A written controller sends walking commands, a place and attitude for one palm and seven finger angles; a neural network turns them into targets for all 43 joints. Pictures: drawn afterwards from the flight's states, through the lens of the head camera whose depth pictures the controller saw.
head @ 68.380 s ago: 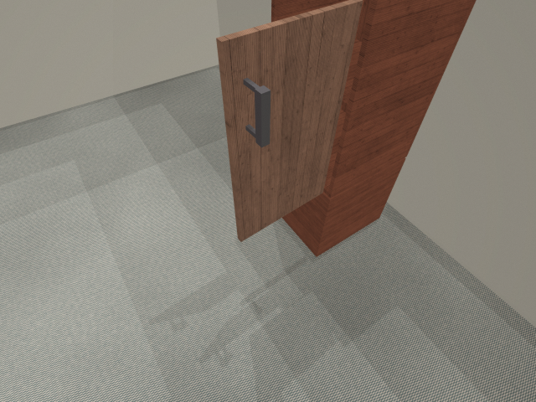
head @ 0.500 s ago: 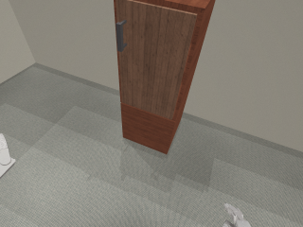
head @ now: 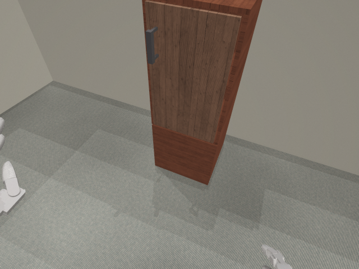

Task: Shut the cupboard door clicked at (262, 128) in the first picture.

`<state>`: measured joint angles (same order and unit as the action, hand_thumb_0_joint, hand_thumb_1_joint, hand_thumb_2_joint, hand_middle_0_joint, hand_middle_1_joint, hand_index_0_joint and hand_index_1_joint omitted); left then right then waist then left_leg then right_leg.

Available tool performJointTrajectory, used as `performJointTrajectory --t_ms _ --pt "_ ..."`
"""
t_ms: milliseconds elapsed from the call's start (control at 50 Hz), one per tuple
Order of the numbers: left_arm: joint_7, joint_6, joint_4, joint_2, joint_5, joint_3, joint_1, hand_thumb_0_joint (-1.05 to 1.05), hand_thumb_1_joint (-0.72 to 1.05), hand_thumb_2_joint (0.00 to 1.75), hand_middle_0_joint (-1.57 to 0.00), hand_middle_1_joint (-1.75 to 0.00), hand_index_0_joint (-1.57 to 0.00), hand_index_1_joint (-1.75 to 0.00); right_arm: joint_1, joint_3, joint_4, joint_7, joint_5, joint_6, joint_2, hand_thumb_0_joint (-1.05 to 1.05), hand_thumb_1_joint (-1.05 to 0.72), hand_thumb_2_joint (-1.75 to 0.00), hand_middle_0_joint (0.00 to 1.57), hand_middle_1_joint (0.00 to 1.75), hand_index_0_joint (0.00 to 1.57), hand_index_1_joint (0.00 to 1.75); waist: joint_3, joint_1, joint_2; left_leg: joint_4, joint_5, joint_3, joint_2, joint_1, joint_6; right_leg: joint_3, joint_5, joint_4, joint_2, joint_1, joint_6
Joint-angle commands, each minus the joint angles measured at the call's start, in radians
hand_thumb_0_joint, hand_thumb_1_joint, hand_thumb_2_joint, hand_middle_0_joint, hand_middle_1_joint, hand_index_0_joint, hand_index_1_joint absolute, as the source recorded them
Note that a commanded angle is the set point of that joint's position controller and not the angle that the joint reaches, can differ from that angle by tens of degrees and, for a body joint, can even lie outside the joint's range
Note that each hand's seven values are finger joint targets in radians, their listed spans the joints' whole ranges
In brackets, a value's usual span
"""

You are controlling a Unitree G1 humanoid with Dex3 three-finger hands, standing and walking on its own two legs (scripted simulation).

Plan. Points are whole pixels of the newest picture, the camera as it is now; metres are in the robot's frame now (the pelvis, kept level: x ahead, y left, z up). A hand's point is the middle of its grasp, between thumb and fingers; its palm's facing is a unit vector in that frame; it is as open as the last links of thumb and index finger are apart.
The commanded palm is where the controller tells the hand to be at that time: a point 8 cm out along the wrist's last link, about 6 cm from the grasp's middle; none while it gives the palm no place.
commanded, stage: stop stepping back and stand still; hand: left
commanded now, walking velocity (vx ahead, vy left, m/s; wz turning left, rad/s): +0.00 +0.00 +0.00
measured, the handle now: (153, 45) +0.85 +0.14 +0.12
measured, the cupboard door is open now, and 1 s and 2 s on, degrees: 0 0 0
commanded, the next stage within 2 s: let the arm hang, fingers relaxed in 0.30 s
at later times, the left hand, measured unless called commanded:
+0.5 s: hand (48, 211) +0.22 +0.28 +0.05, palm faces +0.22 -0.86 -0.46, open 7.4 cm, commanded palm none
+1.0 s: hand out of the picture -0.11 +0.18 -0.16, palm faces +0.04 -0.98 -0.19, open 7.3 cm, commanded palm none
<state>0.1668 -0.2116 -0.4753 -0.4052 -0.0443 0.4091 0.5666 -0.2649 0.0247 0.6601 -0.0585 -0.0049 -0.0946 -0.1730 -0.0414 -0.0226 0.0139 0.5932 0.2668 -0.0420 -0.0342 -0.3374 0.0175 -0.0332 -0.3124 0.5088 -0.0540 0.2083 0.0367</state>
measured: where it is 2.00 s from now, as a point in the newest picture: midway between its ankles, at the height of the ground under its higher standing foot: outside the picture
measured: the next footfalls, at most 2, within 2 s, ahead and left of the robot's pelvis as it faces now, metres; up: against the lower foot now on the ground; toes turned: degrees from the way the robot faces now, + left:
none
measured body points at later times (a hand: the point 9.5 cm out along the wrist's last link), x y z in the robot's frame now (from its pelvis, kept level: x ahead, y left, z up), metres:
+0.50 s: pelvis +0.00 +0.02 +0.00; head +0.00 +0.01 +0.45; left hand +0.21 +0.32 +0.07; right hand +0.18 -0.23 -0.09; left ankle +0.03 +0.10 -0.73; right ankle -0.03 -0.10 -0.73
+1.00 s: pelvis -0.02 +0.01 +0.01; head -0.01 +0.01 +0.46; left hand -0.11 +0.23 -0.15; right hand -0.07 -0.21 -0.15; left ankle +0.03 +0.10 -0.73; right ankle -0.03 -0.10 -0.73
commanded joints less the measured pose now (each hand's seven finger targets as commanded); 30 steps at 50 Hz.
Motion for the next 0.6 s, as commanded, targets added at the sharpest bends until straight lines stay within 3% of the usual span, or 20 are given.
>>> performJointTrajectory --t_ms 0,60,120,280,300,360,380,400,420,460,500,560,580 --pt "0.024 -0.039 -0.144 -0.196 -0.005 0.133 -0.073 0.0 0.9 0.9 -0.2 -0.3 -0.2 -0.3 0.115 -0.057 -0.155 -0.021 0.007 -0.034 -0.145 0.0 -0.9 -0.9 0.2 0.3 0.2 0.3 -0.049 0.006 -0.009 -0.097 -0.194 0.06 -0.039 0.128 -0.001 0.177 0.303 -0.113 0.17 0.022 0.024" --pt "0.016 -0.044 -0.178 -0.19 -0.001 0.112 -0.112 0.0 0.9 0.9 -0.2 -0.3 -0.2 -0.3 0.116 -0.05 -0.167 -0.03 0.01 -0.032 -0.146 0.0 -0.9 -0.9 0.2 0.3 0.2 0.3 -0.087 0.015 0.061 -0.16 -0.41 0.11 -0.097 0.174 0.018 0.073 0.355 -0.039 0.087 -0.032 -0.029" --pt "0.014 -0.045 -0.208 -0.188 0.001 0.107 -0.109 0.0 0.9 0.9 -0.2 -0.3 -0.2 -0.3 0.119 -0.052 -0.178 -0.03 0.014 -0.037 -0.144 0.0 -0.9 -0.9 0.2 0.3 0.2 0.3 -0.11 0.016 0.083 -0.147 -0.455 0.095 -0.091 0.182 0.013 0.071 0.399 -0.044 0.09 -0.064 -0.029" --pt "0.013 -0.04 -0.196 -0.18 -0.016 0.129 -0.011 0.0 0.9 0.9 -0.2 -0.3 -0.2 -0.3 0.116 -0.055 -0.209 -0.021 0.018 -0.012 -0.145 0.0 -0.9 -0.9 0.2 0.3 0.2 0.3 -0.107 0.013 0.082 -0.159 -0.369 0.074 -0.076 0.124 -0.005 0.085 0.392 -0.075 0.099 -0.091 -0.02" --pt "0.014 -0.038 -0.182 -0.2 -0.017 0.151 0.0 0.0 0.9 0.9 -0.2 -0.3 -0.2 -0.3 0.116 -0.057 -0.211 -0.024 0.017 -0.01 -0.148 0.0 -0.9 -0.9 0.2 0.3 0.2 0.3 -0.103 0.016 0.083 -0.163 -0.354 0.073 -0.076 0.121 -0.005 0.087 0.387 -0.081 0.101 -0.087 -0.02" --pt "0.012 -0.035 -0.168 -0.177 -0.019 0.125 -0.023 0.0 0.9 0.9 -0.2 -0.3 -0.2 -0.3 0.116 -0.054 -0.215 -0.026 0.02 -0.004 -0.147 0.0 -0.9 -0.9 0.2 0.3 0.2 0.3 -0.086 0.013 0.073 -0.173 -0.309 0.073 -0.077 0.108 -0.003 0.092 0.356 -0.094 0.099 -0.077 -0.023" --pt "-0.128 0.118 0.539 -0.011 0.044 -0.328 -0.116 0.0 0.9 0.9 -0.2 -0.3 -0.2 -0.3 0.218 -0.081 -0.065 0.064 0.046 -0.07 -0.321 0.0 -0.9 -0.9 0.2 0.3 0.2 0.3 0.028 -0.008 0.082 -0.028 -0.48 0.068 -0.076 0.071 0.004 0.014 0.464 0.019 0.172 0.057 -0.009" --pt "-0.147 0.195 0.589 0.01 0.054 -0.299 -0.126 0.0 0.9 0.9 -0.2 -0.3 -0.2 -0.3 0.124 -0.106 -0.012 0.067 0.018 -0.038 -0.287 0.0 -0.9 -0.9 0.2 0.3 0.2 0.3 -0.056 0.002 0.072 -0.046 -0.501 0.058 -0.087 0.142 -0.014 0.078 0.38 -0.019 0.16 0.078 0.0" --pt "-0.154 0.211 0.625 0.022 0.059 -0.313 -0.153 0.0 0.9 0.9 -0.2 -0.3 -0.2 -0.3 0.085 -0.099 -0.003 0.063 0.008 -0.014 -0.283 0.0 -0.9 -0.9 0.2 0.3 0.2 0.3 -0.067 0.004 0.034 -0.06 -0.431 0.078 -0.102 0.129 0.006 0.054 0.256 -0.005 0.143 0.08 0.002" --pt "-0.166 0.213 0.734 0.008 0.064 -0.323 -0.214 0.0 0.9 0.9 -0.2 -0.3 -0.2 -0.3 0.101 -0.074 0.0 0.058 0.0 0.022 -0.282 0.0 -0.9 -0.9 0.2 0.3 0.2 0.3 -0.023 0.019 -0.059 -0.12 -0.346 0.141 -0.119 0.049 0.046 0.036 0.134 0.013 0.118 0.058 -0.006" --pt "-0.167 0.211 0.863 -0.008 0.065 -0.335 -0.257 0.0 0.9 0.9 -0.2 -0.3 -0.2 -0.3 0.123 -0.064 0.018 0.056 -0.007 0.04 -0.281 0.0 -0.9 -0.9 0.2 0.3 0.2 0.3 -0.01 0.024 -0.138 -0.133 -0.297 0.153 -0.102 0.048 0.046 0.066 0.12 -0.015 0.127 0.036 0.005" --pt "-0.157 0.221 1.069 0.022 0.062 -0.362 -0.291 0.0 0.9 0.9 -0.2 -0.3 -0.2 -0.3 0.105 -0.044 0.091 0.054 -0.019 0.073 -0.227 0.0 -0.9 -0.9 0.2 0.3 0.2 0.3 0.005 0.017 -0.12 -0.16 -0.19 0.139 -0.066 0.078 0.031 0.11 0.082 -0.071 0.149 0.035 0.012" --pt "-0.154 0.222 1.13 0.03 0.062 -0.369 -0.296 0.0 0.9 0.9 -0.2 -0.3 -0.2 -0.3 0.102 -0.041 0.116 0.053 -0.022 0.082 -0.217 0.0 -0.9 -0.9 0.2 0.3 0.2 0.3 0.013 0.015 -0.084 -0.174 -0.164 0.132 -0.06 0.089 0.028 0.121 0.075 -0.092 0.151 0.035 0.012"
